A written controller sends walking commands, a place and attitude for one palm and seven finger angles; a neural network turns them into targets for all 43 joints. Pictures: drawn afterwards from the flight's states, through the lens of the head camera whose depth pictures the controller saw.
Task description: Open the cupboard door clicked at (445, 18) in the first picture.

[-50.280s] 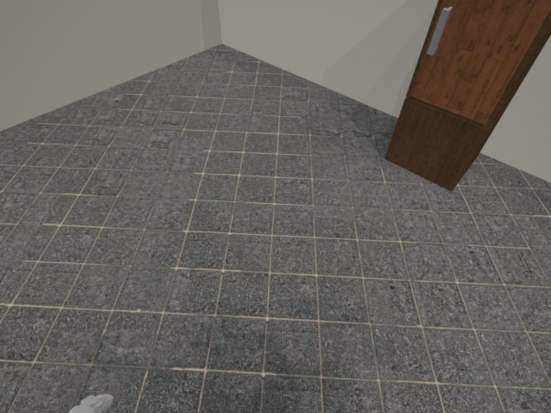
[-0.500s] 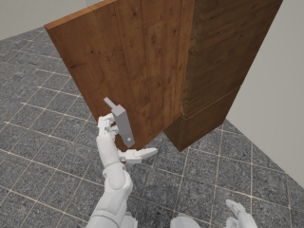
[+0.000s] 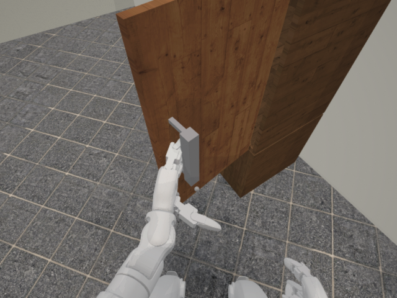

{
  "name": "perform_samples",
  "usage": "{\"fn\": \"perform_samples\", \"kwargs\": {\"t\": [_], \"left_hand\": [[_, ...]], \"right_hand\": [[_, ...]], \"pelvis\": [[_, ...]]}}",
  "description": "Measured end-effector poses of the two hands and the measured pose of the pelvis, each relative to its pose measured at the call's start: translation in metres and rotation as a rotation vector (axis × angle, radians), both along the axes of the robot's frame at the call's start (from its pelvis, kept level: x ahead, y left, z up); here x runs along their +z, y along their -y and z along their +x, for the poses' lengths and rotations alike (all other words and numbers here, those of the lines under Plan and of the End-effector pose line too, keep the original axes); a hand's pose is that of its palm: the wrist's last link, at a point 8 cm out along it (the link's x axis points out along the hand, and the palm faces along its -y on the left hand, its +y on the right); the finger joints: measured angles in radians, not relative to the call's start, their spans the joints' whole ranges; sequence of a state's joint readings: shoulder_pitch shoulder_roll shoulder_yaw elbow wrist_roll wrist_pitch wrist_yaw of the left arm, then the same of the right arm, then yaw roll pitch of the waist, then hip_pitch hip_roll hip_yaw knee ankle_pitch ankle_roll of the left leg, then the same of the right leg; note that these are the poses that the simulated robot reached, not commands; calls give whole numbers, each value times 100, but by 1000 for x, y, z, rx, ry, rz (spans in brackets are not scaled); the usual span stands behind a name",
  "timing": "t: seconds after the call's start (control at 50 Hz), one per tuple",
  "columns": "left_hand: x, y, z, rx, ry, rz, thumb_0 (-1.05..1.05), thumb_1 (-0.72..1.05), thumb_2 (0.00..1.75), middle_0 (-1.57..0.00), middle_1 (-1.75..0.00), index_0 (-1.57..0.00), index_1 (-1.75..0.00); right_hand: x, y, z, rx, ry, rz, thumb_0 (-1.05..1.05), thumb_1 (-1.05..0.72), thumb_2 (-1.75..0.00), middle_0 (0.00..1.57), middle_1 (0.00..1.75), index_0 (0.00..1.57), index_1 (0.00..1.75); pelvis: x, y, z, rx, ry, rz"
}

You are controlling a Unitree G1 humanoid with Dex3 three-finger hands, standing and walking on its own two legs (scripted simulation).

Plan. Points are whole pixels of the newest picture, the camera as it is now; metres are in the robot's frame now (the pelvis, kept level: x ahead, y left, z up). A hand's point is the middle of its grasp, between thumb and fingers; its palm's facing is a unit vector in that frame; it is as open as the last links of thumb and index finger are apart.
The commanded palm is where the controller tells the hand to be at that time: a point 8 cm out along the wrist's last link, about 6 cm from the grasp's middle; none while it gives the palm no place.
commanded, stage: slide the hand sideways off the handle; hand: left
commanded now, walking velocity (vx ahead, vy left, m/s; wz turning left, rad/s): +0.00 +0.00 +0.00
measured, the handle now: (183, 153) +0.40 +0.05 +0.05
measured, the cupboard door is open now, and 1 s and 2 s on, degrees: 98 100 100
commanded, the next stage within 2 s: draw the hand back to the body in 1.04 s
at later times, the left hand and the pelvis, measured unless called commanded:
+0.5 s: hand (193, 207) +0.28 +0.02 +0.05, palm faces -0.08 -1.00 +0.00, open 16.4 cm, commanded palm +0.26 +0.08 +0.05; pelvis +0.01 +0.00 +0.00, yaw -1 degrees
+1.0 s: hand (169, 230) +0.24 +0.06 +0.05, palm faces -0.02 -1.00 -0.02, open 16.3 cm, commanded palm +0.21 +0.12 +0.05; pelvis +0.02 -0.03 -0.01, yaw +0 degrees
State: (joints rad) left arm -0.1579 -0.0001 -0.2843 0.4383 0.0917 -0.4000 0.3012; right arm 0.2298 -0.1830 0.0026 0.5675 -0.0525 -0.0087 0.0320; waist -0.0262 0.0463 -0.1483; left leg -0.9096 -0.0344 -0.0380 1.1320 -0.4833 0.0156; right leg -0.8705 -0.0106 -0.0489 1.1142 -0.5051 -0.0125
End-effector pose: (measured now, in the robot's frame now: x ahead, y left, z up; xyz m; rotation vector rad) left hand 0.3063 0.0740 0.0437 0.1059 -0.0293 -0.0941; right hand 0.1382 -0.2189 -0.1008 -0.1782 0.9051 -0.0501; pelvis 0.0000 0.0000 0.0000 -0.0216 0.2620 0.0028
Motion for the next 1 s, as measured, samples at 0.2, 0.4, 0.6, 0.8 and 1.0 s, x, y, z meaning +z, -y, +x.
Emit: {"fn": "perform_samples", "kwargs": {"t": [0.2, 0.4, 0.6, 0.8, 1.0], "left_hand": [[7, 10, -9, -1, -61, -160, -1, -51, 30, -14, -31, -12, -32], [6, 5, -29, -4, -15, -92, -1, -50, 30, -14, -30, -13, -29], [10, -15, -52, 47, -39, -113, -1, -50, 30, -15, -30, -14, -30], [6, -23, -74, 44, -80, -90, -1, -50, 30, -15, -30, -15, -30], [11, -43, -89, 81, -54, -80, -1, -50, 30, -15, -30, -15, -30]], "right_hand": [[11, -4, -8, -31, 13, -5, 1, -90, -90, 20, 30, 20, 30], [13, -5, 13, -6, 46, 11, 1, -90, -90, 20, 30, 20, 30], [25, 1, 41, 21, 121, 13, 1, -90, -90, 20, 30, 20, 30], [24, 21, 55, 22, 151, 3, 1, -90, -90, 20, 30, 20, 30], [16, 40, 53, 5, 162, -15, 1, -90, -90, 20, 30, 20, 30]], "pelvis": [[4, -15, 1, -23, 16, 3], [-1, -9, 3, -29, 21, 5], [4, 7, 11, -19, 26, 15], [0, 24, 17, -13, 12, 25], [-6, 35, 19, -6, -6, 30]]}}
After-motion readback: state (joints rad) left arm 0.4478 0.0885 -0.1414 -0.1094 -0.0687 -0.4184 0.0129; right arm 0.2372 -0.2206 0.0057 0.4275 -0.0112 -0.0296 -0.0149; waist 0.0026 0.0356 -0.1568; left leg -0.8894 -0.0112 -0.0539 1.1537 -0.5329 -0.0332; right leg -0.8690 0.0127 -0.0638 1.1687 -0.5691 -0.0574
